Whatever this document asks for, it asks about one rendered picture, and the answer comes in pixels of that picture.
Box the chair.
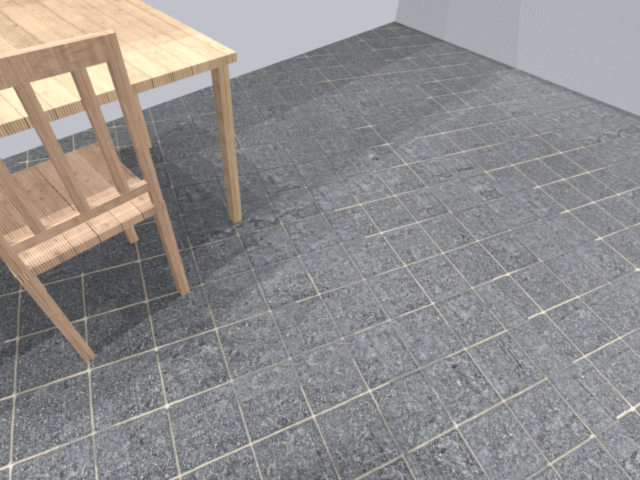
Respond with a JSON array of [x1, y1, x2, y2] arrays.
[[0, 29, 190, 362]]

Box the table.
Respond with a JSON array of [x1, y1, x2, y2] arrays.
[[0, 0, 242, 223]]

